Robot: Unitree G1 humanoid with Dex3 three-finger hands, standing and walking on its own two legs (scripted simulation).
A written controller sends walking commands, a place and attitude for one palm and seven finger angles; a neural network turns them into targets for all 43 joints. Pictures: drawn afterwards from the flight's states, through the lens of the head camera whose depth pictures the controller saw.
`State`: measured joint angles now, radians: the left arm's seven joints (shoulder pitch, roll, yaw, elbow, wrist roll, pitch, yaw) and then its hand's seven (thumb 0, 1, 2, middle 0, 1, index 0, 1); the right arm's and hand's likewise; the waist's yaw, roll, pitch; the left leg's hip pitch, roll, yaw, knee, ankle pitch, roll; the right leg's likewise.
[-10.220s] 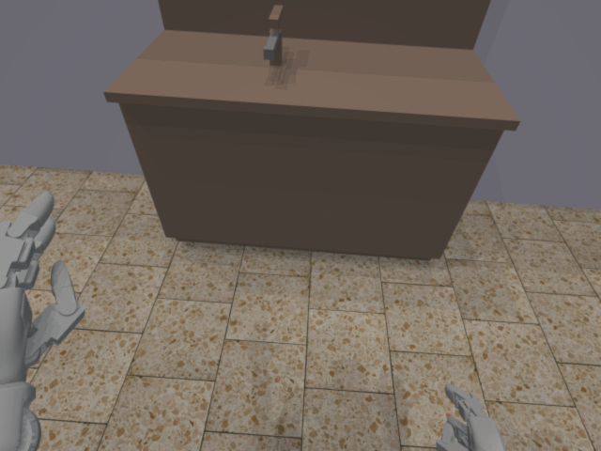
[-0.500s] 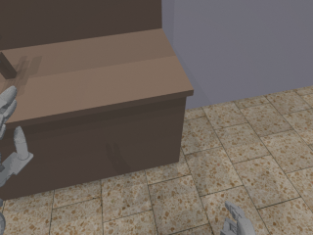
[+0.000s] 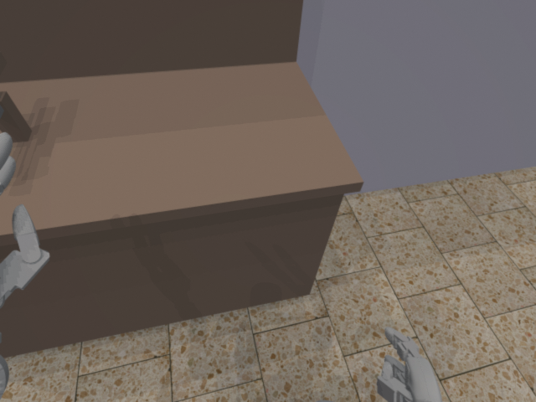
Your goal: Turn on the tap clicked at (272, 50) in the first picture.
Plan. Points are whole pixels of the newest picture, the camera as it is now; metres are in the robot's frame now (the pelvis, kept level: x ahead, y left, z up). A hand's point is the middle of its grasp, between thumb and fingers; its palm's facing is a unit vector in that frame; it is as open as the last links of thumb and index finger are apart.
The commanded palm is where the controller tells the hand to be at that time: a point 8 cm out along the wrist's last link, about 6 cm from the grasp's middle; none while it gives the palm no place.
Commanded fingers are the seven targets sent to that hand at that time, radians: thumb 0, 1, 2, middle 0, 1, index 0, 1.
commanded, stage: come to a stop and stand still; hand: left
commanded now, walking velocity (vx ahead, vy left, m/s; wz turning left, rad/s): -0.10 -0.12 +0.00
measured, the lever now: out of the picture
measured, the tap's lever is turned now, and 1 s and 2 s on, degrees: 0 0 0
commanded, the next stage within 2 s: look again from close up in 1.22 s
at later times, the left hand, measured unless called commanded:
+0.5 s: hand (51, 244) +0.23 +0.23 +0.20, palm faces +0.40 -0.85 -0.34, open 7.4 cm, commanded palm +0.16 +0.26 +0.18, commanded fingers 0.00 0.90 0.90 -0.20 -0.30 -0.20 -0.30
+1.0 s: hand (27, 251) +0.23 +0.27 +0.17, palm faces +0.38 -0.86 -0.34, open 7.4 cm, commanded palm +0.17 +0.31 +0.18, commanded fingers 0.00 0.90 0.90 -0.20 -0.30 -0.20 -0.30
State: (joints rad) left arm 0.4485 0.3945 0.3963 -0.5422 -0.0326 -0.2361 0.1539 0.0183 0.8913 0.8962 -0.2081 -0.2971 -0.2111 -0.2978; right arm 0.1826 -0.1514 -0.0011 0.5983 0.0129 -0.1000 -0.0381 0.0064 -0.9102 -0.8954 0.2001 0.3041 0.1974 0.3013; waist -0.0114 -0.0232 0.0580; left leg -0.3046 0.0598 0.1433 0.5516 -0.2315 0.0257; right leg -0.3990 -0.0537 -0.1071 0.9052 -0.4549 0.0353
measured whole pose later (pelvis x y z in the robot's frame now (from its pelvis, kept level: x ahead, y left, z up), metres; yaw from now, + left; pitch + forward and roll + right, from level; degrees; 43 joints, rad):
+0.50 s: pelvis -0.01 -0.01 +0.00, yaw -3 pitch -2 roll +0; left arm 0.33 0.37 0.40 -0.40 -0.07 -0.24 0.13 0.02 0.90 0.90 -0.20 -0.30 -0.21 -0.30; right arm 0.25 -0.27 0.01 0.56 0.01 -0.13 -0.01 0.01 -0.91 -0.90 0.20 0.30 0.20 0.30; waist 0.00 0.01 0.05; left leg -0.25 0.04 0.07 0.53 -0.24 0.00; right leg -0.26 0.04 -0.09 0.48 -0.19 -0.07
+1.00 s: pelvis +0.00 +0.03 +0.01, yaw -3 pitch -1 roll -1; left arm 0.38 0.32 0.33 -0.42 -0.03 -0.18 0.12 0.02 0.89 0.90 -0.21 -0.30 -0.21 -0.30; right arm 0.18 -0.19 0.06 0.56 -0.03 -0.11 -0.03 0.01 -0.91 -0.89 0.21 0.31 0.20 0.30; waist 0.03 0.00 0.04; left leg -0.20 -0.02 0.09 0.42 -0.21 0.06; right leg -0.21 -0.01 -0.06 0.38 -0.15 0.00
